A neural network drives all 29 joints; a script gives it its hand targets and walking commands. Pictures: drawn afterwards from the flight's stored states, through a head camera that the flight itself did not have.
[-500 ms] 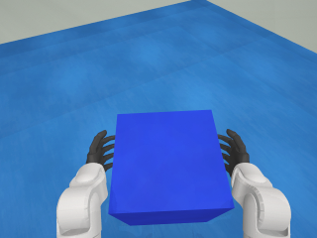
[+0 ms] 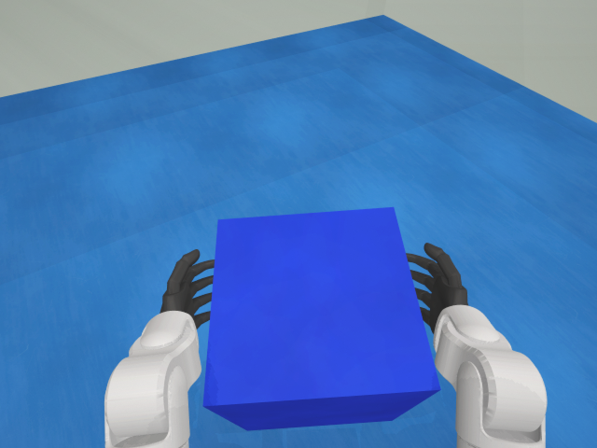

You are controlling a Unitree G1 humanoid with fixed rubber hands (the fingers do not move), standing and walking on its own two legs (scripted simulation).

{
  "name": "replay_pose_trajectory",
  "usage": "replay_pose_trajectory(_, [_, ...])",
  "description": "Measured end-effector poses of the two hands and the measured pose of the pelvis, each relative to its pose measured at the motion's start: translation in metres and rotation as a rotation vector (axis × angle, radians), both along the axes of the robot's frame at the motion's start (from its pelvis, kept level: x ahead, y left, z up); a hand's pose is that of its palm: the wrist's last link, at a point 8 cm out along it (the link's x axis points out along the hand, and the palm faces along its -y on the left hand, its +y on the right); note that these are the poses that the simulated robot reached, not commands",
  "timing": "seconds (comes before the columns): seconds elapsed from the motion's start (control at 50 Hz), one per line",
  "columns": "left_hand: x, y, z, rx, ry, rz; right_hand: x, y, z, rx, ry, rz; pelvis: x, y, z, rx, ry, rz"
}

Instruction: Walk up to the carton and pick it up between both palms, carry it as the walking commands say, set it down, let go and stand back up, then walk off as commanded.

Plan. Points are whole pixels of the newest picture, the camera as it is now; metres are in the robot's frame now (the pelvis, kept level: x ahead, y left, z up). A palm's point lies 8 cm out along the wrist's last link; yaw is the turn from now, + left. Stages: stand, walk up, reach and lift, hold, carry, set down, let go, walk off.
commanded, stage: carry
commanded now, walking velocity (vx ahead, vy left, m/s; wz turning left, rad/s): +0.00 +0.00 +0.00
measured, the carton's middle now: (313, 329) +0.26 +0.00 +0.02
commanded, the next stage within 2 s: none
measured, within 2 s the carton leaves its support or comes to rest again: neither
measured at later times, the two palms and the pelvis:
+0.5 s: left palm (162, 354) +0.20 +0.16 +0.10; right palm (453, 347) +0.20 -0.14 +0.11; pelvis -0.03 +0.01 +0.00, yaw +0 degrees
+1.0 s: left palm (172, 343) +0.23 +0.16 +0.06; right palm (428, 333) +0.23 -0.13 +0.07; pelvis -0.03 +0.01 +0.00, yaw +0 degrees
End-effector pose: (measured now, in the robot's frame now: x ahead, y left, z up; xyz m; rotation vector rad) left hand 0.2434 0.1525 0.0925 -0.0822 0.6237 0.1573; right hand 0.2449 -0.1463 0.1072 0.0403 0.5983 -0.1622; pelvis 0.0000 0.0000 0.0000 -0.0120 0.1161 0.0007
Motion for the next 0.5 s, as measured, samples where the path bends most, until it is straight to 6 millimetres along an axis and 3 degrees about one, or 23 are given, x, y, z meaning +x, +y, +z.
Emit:
replay_pose_trajectory(0.14, [-0.007, 0.002, 0.001, 0.001, -0.004, 0.001, -0.007, 0.002, 0.0, 0.001, -0.005, 0.001, -0.006, 0.001, -0.001, 0.001, -0.008, 0.002])
replay_pose_trajectory(0.36, [-0.038, 0.004, 0.006, -0.002, -0.016, 0.003, -0.038, 0.004, 0.005, 0.001, -0.017, 0.002, -0.029, 0.004, -0.001, -0.001, -0.04, 0.002])
replay_pose_trajectory(0.5, [-0.045, 0.008, 0.008, -0.002, -0.018, 0.009, -0.043, 0.008, 0.007, -0.001, -0.02, 0.007, -0.034, 0.006, -0.001, -0.003, -0.048, 0.003])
